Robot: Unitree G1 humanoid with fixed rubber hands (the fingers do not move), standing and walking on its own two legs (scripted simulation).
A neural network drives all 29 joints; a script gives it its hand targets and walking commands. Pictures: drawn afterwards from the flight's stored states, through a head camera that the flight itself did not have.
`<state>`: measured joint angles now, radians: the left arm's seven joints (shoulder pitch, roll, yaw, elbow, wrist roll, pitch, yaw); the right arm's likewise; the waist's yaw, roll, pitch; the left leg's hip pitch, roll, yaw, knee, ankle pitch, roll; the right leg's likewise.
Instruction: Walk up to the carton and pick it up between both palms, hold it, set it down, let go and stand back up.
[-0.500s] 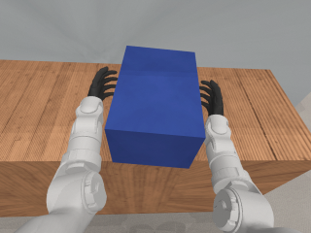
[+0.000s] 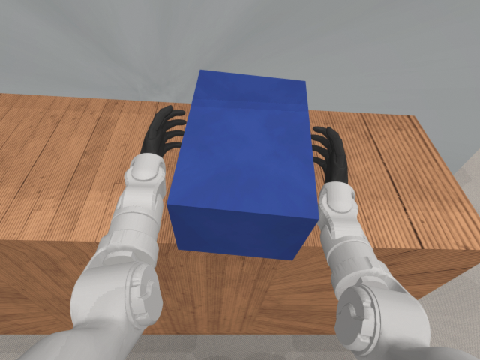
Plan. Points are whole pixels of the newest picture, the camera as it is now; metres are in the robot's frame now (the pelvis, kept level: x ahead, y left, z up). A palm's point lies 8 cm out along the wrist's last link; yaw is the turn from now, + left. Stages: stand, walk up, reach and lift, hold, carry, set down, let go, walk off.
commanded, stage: reach and lift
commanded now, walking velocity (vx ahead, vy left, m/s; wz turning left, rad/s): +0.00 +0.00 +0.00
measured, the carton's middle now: (244, 161) +0.46 +0.01 +0.06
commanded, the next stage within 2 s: none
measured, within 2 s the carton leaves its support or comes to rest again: neither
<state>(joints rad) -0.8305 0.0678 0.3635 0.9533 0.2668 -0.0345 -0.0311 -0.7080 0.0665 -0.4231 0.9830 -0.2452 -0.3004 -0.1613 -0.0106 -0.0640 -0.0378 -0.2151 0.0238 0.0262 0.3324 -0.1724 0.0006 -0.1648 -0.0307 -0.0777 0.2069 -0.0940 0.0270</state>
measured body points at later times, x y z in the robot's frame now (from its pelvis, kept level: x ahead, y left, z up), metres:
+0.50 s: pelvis -0.01 +0.00 +0.00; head -0.01 +0.03 +0.45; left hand +0.42 +0.16 +0.13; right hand +0.40 -0.15 +0.13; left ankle +0.00 +0.11 -0.75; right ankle +0.00 -0.14 -0.75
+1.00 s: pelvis -0.02 +0.00 +0.00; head -0.05 +0.03 +0.45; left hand +0.39 +0.15 +0.17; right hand +0.38 -0.16 +0.17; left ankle +0.00 +0.11 -0.75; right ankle +0.00 -0.14 -0.75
